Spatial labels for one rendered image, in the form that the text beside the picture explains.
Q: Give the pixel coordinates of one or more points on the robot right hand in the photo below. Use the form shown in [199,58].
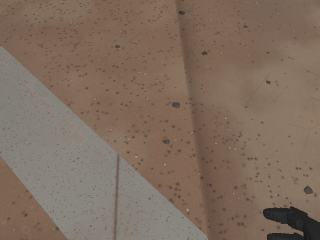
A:
[296,219]

